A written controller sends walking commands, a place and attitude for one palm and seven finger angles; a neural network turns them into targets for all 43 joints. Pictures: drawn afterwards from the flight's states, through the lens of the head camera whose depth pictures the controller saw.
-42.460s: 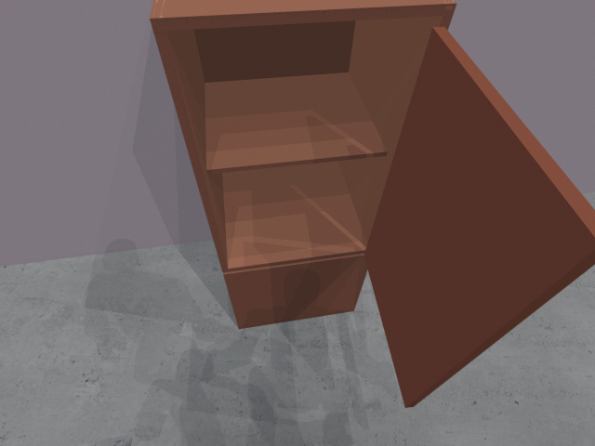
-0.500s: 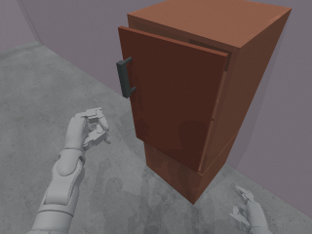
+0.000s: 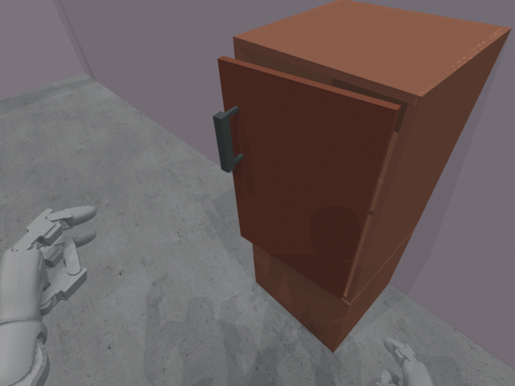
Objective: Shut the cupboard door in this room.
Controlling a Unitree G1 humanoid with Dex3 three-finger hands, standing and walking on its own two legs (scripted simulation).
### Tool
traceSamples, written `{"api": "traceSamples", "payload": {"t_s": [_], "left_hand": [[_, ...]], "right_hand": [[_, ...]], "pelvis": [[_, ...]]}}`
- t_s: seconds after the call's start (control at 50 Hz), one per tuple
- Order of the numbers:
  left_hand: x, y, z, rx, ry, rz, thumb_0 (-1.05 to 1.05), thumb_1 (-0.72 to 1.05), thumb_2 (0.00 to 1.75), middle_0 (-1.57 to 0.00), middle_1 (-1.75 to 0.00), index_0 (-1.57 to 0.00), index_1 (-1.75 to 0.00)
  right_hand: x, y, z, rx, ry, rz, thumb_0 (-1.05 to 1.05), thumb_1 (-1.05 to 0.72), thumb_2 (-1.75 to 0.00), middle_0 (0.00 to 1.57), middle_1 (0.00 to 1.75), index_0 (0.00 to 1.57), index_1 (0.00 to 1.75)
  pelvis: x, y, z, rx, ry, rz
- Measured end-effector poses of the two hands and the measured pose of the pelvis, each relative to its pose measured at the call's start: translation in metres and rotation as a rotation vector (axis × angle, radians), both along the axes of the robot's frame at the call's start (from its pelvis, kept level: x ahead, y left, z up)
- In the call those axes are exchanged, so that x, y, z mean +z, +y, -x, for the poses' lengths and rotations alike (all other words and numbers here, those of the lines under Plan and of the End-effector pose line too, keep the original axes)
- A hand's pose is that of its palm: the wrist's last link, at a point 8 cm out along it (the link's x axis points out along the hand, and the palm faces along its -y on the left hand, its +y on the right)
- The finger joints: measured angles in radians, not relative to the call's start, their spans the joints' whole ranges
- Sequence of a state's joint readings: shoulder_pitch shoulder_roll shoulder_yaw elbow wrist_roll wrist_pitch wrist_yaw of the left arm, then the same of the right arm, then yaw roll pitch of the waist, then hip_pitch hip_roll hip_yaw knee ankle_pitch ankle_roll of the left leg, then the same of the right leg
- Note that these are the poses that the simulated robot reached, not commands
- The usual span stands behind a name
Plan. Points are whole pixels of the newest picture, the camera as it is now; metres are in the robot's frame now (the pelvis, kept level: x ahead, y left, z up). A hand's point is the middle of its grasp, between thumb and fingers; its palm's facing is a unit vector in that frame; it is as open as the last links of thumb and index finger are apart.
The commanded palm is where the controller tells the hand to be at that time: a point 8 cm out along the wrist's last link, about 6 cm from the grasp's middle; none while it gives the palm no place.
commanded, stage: draw the hand back to the body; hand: left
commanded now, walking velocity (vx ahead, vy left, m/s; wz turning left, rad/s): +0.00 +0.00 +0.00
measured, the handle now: (231, 139) +0.62 +0.14 +0.07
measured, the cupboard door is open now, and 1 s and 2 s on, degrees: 7 7 7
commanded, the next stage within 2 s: step back with the hand held close in 0.46 s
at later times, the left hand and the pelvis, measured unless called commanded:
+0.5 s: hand (55, 279) +0.19 +0.26 +0.16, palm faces +0.47 -0.79 -0.40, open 7.4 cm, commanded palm +0.14 +0.30 +0.17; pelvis +0.00 +0.00 +0.00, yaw +0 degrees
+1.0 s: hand (23, 300) +0.16 +0.28 +0.16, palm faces +0.40 -0.76 -0.52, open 7.4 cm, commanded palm +0.10 +0.32 +0.17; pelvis -0.04 +0.02 -0.01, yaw -1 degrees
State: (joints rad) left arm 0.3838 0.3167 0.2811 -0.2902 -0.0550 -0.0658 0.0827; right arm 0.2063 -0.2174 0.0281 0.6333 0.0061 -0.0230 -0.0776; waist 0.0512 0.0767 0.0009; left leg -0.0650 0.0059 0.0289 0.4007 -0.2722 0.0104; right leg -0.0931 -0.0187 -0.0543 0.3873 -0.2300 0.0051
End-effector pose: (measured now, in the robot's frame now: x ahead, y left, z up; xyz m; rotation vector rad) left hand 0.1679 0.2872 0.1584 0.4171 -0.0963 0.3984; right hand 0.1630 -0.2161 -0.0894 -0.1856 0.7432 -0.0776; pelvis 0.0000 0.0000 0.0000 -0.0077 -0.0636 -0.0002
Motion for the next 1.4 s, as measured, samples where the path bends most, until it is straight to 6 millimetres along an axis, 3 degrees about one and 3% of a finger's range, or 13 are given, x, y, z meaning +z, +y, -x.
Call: {"api": "traceSamples", "payload": {"t_s": [0.2,0.36,0.48,0.7,0.82,0.92,1.04,1.26,1.4], "left_hand": [[0.016,0.024,0.036,0.12,-0.025,-0.075,0.02,0.89,0.9,-0.31,-0.4,-0.3,-0.4],[0.007,0.016,0.028,0.099,-0.029,-0.026,0.02,0.89,0.9,-0.23,-0.32,-0.23,-0.32],[0.016,0.011,0.024,0.065,-0.05,-0.055,0.02,0.89,0.9,-0.22,-0.31,-0.22,-0.31],[0.019,0.017,0.022,0.058,-0.037,-0.113,0.02,0.88,0.9,-0.21,-0.3,-0.21,-0.3],[0.011,0.019,0.025,0.001,0.004,-0.134,0.02,0.88,0.9,-0.21,-0.3,-0.21,-0.3],[0.017,0.026,0.036,-0.032,-0.01,-0.178,0.02,0.88,0.9,-0.22,-0.3,-0.21,-0.3],[0.024,0.034,0.058,-0.021,-0.079,-0.207,0.02,0.88,0.9,-0.22,-0.3,-0.21,-0.3],[0.004,0.031,0.104,0.019,-0.133,-0.163,0.02,0.88,0.9,-0.22,-0.3,-0.21,-0.3],[0.019,0.03,0.126,0.017,-0.221,-0.243,0.02,0.88,0.9,-0.22,-0.3,-0.21,-0.3]], "right_hand": [[0.008,-0.003,-0.016,0.016,-0.06,0.025,0.01,-0.9,-0.89,0.2,0.3,0.2,0.3],[0.01,0.004,-0.018,0.03,-0.075,0.021,0.01,-0.9,-0.89,0.2,0.3,0.2,0.3],[0.01,0.005,-0.012,0.019,-0.079,0.007,0.01,-0.9,-0.89,0.2,0.3,0.2,0.3],[0.0,-0.008,0.003,-0.018,-0.011,0.019,0.01,-0.9,-0.89,0.2,0.3,0.2,0.3],[-0.001,-0.02,0.017,-0.081,0.03,0.069,0.01,-0.9,-0.89,0.2,0.3,0.2,0.3],[0.005,-0.019,0.031,-0.114,0.024,0.095,0.01,-0.9,-0.89,0.2,0.3,0.2,0.3],[0.011,-0.009,0.049,-0.104,-0.016,0.087,0.01,-0.9,-0.89,0.2,0.3,0.2,0.3],[0.001,-0.009,0.102,-0.063,0.015,0.112,0.01,-0.9,-0.89,0.2,0.3,0.2,0.3],[-0.004,-0.015,0.125,-0.048,0.026,0.134,0.01,-0.9,-0.89,0.2,0.3,0.2,0.3]], "pelvis": [[-0.001,0.003,-0.001,0.009,-0.001,0.002],[0.0,0.002,0.003,0.011,0.0,-0.002],[0.0,0.001,0.001,0.005,-0.005,0.001],[-0.002,0.002,0.007,0.012,0.043,0.013],[-0.006,0.011,0.016,0.009,0.079,0.01],[-0.009,0.018,0.029,-0.003,0.079,0.0],[-0.012,0.019,0.052,-0.012,0.071,-0.003],[-0.02,0.014,0.089,0.014,0.069,0.018],[-0.025,0.008,0.104,0.064,0.054,0.023]]}}
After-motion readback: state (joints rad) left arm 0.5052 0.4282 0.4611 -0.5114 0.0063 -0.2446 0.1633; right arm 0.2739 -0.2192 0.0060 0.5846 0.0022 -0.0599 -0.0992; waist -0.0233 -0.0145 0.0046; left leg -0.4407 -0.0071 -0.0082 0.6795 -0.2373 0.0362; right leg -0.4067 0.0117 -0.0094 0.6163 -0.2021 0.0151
